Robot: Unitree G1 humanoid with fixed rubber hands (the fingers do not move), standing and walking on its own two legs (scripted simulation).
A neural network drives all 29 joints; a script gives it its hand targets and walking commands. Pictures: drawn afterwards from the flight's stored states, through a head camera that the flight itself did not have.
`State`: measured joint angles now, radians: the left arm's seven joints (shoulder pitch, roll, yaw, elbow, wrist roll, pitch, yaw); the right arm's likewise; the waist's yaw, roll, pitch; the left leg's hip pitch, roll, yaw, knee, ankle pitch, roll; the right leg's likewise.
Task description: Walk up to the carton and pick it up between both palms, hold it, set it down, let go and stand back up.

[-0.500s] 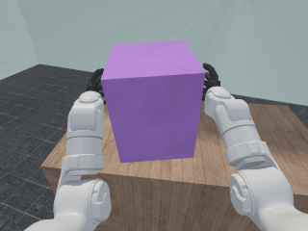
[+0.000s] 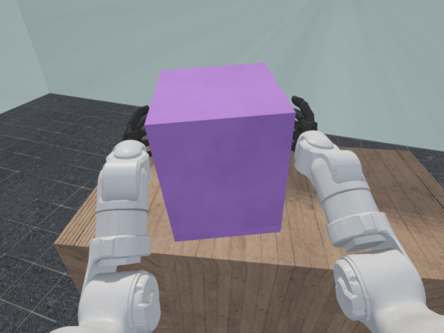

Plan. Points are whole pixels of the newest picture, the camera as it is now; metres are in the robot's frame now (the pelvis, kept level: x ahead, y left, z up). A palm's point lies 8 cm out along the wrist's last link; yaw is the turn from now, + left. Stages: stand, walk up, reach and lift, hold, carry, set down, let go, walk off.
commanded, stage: hold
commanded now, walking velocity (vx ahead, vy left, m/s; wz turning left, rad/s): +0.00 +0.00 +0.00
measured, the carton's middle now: (220, 150) +0.39 -0.01 +0.20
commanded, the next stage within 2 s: none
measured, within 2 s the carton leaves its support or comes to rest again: neither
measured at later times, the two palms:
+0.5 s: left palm (131, 143) +0.36 +0.15 +0.24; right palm (302, 132) +0.36 -0.14 +0.26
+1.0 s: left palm (133, 143) +0.36 +0.14 +0.25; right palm (304, 135) +0.36 -0.15 +0.25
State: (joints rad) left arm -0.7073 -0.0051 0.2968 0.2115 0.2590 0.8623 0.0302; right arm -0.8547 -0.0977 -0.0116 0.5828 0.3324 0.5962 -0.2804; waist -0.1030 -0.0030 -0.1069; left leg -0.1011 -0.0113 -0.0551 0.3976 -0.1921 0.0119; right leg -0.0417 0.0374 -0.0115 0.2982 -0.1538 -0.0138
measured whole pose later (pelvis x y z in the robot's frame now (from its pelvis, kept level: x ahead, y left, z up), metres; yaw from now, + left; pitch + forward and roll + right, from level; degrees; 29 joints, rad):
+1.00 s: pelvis +0.00 +0.00 +0.00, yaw +0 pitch -6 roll -1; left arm -0.74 0.00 0.31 0.24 0.26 0.86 0.03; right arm -0.87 -0.10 -0.02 0.59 0.32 0.60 -0.28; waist -0.09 0.00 -0.12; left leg -0.09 -0.01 -0.06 0.39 -0.19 0.01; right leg -0.04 0.04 0.00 0.30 -0.15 -0.01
